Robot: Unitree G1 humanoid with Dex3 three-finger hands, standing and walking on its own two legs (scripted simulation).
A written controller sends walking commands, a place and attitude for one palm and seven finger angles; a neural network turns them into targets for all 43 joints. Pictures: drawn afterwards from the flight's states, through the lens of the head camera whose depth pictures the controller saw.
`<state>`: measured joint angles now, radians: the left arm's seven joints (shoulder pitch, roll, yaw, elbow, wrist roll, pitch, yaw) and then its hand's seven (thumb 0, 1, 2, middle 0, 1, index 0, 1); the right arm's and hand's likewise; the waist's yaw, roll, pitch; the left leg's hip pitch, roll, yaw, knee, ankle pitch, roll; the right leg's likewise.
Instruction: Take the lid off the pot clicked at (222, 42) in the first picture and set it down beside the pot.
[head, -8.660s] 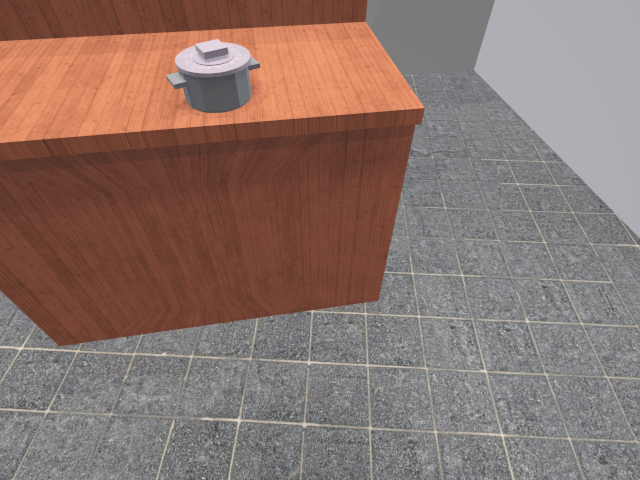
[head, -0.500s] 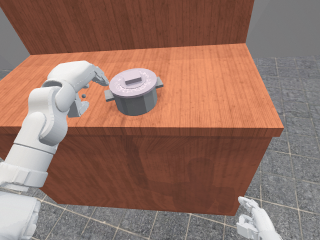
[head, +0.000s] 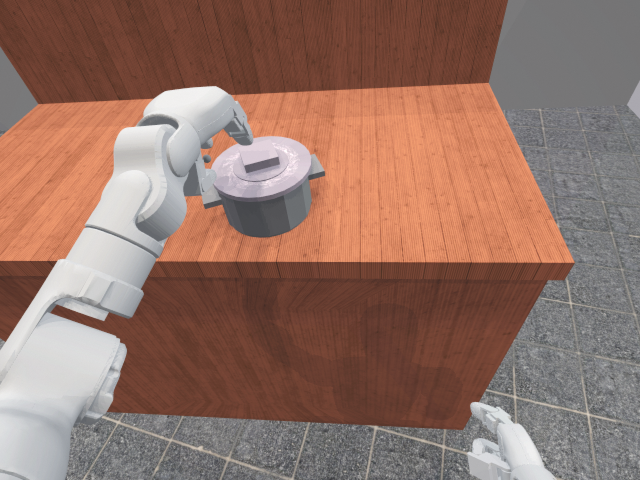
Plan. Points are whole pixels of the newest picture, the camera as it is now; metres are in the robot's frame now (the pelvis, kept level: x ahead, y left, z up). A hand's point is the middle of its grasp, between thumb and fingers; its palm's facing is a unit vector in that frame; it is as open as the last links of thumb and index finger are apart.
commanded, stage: move the open hand above the knob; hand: left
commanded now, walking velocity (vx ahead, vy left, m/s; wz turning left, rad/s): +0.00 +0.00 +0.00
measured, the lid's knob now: (258, 155) +0.53 +0.13 +0.14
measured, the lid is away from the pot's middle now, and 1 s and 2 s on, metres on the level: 0.00 0.00 0.00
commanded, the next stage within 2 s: lower the open fingers around the knob in 1.32 s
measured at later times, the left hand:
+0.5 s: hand (240, 133) +0.48 +0.13 +0.21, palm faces -0.26 -0.04 -0.97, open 9.7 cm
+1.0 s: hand (240, 119) +0.51 +0.14 +0.22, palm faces -0.25 -0.04 -0.97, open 9.7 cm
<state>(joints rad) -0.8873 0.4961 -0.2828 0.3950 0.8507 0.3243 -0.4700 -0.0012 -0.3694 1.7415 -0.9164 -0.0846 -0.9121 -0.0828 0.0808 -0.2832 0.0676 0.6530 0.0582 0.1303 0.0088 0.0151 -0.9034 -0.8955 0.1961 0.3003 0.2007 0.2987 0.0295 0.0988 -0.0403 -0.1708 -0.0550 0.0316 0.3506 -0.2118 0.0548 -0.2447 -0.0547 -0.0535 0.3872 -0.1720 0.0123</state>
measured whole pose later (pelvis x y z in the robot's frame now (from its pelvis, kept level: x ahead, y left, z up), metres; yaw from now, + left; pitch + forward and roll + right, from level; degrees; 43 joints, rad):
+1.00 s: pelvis +0.02 +0.00 +0.00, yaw -2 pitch +7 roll +0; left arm -1.25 0.47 -0.27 0.95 0.92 0.25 -0.45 0.00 -0.37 1.74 -0.91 -0.08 -0.91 -0.08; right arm 0.22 -0.28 0.04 0.72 0.06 0.14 -0.03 0.01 -0.90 -0.90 0.20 0.30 0.20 0.30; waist -0.06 0.07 -0.07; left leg -0.24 -0.04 0.06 0.34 -0.23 0.06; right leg -0.33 -0.04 -0.02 0.38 -0.18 0.02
